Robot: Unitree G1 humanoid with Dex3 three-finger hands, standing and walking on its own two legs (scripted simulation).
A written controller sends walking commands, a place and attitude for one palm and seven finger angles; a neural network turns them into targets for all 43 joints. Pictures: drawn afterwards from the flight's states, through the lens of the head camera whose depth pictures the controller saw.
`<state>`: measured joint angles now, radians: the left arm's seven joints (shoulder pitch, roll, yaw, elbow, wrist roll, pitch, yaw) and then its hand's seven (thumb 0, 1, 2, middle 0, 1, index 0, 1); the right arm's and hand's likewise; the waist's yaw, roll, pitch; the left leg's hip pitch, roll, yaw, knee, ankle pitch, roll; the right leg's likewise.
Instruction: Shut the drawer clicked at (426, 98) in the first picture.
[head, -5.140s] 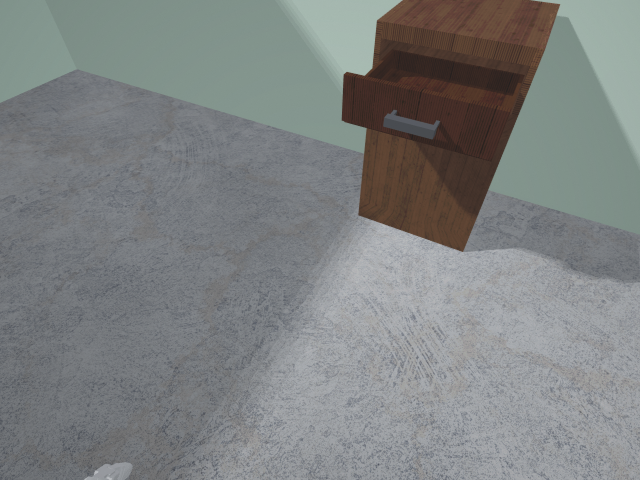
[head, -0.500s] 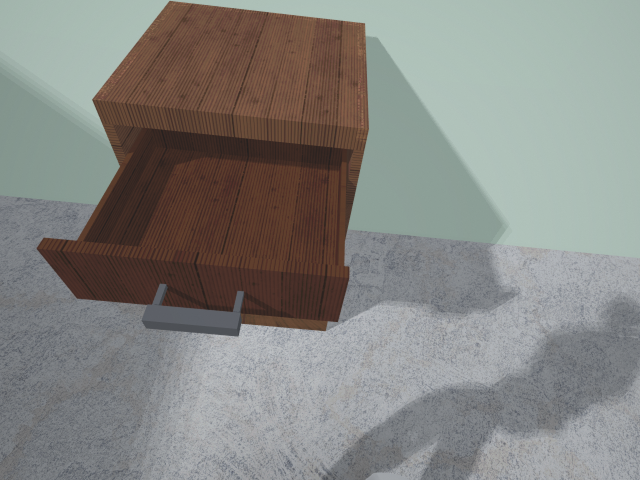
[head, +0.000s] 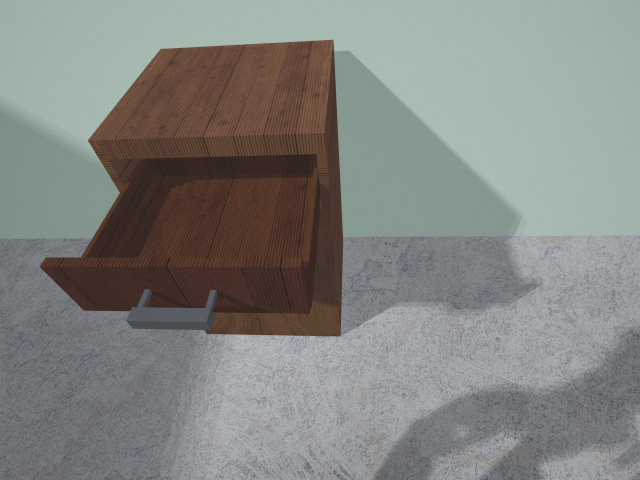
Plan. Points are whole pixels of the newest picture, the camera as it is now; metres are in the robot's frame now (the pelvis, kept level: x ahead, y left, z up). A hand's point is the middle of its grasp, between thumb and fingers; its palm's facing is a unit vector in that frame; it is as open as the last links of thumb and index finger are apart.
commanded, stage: come to a stop and stand still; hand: left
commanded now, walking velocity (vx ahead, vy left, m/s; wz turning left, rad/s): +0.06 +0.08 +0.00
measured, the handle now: (175, 306) +0.39 +0.29 -0.07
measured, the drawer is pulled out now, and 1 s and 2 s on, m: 0.29 0.29 0.29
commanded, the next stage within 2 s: look again from close up in 0.76 s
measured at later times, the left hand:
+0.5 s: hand out of the picture +0.03 +0.24 -0.19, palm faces +0.07 -0.98 -0.18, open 7.4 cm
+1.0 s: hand out of the picture +0.03 +0.25 -0.18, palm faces -0.02 -0.97 -0.23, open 7.4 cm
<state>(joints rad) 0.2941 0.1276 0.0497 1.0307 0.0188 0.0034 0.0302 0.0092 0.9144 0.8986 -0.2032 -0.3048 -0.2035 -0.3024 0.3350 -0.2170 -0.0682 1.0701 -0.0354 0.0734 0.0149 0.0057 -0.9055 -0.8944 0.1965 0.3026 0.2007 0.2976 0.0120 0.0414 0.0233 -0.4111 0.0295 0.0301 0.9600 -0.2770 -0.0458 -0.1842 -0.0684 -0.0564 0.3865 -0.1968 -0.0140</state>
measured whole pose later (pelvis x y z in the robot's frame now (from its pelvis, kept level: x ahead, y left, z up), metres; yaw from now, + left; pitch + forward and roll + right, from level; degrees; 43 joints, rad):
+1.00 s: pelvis +0.02 +0.07 -0.01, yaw -1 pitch +0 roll +0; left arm 0.28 0.17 -0.01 1.08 0.01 -0.01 0.04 0.01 0.91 0.90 -0.20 -0.30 -0.20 -0.30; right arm 0.32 -0.15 0.00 1.09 -0.02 -0.01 -0.03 0.01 -0.90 -0.89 0.20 0.30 0.20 0.30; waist -0.01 0.01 0.05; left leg -0.16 -0.01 0.07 0.47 -0.30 0.02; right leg -0.22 -0.05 -0.07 0.49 -0.27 0.01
